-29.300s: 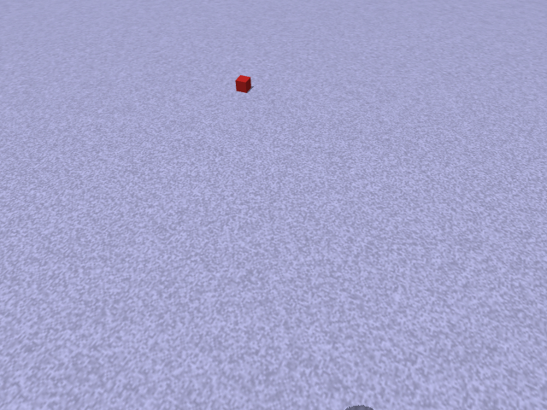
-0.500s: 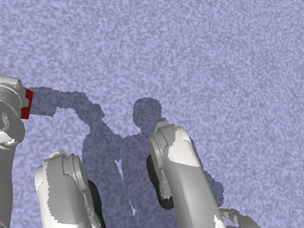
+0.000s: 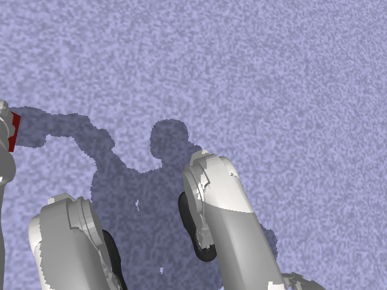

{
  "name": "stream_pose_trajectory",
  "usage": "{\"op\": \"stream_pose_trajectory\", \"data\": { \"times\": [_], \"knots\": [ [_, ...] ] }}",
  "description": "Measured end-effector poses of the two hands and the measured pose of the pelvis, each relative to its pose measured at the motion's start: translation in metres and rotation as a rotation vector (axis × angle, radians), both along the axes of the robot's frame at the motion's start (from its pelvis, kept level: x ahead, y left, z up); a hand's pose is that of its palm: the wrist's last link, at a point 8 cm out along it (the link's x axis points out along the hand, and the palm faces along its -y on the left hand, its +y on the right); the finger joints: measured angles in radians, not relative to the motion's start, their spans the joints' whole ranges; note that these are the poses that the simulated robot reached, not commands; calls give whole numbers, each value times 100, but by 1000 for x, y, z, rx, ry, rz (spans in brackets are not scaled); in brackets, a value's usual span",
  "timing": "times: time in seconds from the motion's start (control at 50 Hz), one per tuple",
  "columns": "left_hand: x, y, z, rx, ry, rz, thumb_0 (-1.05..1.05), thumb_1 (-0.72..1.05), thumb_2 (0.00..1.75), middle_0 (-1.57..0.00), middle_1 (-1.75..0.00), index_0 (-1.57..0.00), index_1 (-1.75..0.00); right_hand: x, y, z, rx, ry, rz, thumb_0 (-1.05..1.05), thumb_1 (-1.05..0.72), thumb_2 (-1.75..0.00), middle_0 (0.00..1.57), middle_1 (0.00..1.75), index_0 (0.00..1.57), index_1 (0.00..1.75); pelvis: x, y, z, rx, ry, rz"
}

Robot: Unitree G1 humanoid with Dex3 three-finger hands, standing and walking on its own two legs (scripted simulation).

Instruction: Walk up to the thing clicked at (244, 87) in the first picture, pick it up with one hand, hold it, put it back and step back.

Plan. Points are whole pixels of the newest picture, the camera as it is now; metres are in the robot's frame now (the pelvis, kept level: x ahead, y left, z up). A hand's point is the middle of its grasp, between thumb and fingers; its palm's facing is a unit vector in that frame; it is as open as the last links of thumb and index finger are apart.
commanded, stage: lower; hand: left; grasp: from above
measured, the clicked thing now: out of the picture +0.48 +0.29 -0.19
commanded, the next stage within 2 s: rest in 0.24 s
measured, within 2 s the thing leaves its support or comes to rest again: neither
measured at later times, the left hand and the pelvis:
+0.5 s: hand out of the picture +0.48 +0.28 -0.19, palm faces -0.09 -0.42 -0.90, open 10.6 cm; pelvis +0.00 +0.00 -0.01, yaw -2 degrees
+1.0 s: hand (2, 133) +0.48 +0.28 -0.23, palm faces -0.08 -0.43 -0.90, open 10.6 cm; pelvis +0.00 +0.00 -0.01, yaw -3 degrees
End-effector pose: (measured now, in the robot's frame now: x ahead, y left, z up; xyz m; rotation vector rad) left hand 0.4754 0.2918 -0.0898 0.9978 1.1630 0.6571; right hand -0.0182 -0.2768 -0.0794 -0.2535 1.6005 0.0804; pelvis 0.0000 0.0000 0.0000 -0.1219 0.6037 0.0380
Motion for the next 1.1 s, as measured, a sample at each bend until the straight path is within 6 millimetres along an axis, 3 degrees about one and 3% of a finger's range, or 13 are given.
{"op": "stream_pose_trajectory", "data": {
  "times": [0.14,0.52,0.78,1.1],
  "knots": [
    [-3,2,-6,13,13,-4,-4,-13,57,-67,-59,-72,-50,-1,3,0,13,-1,13,0,-92,-90,20,30,20,30,-1,0,-2,-5,-13,0],
    [4,-10,-45,12,16,-15,-4,-13,57,-67,-59,-73,-49,-13,7,9,53,65,69,0,-91,-90,20,30,20,30,-3,0,-5,-29,-40,-11],
    [1,-14,-73,-10,35,-2,-4,-13,57,-67,-58,-73,-48,-10,18,12,91,76,104,0,-92,-90,20,30,20,30,-2,2,-7,-50,-49,-20],
    [0,-11,-87,-4,30,19,-4,-11,55,-67,-57,-74,-46,-7,25,23,113,78,130,0,-92,-91,19,30,19,30,0,4,-8,-71,-59,-22]
  ]
}}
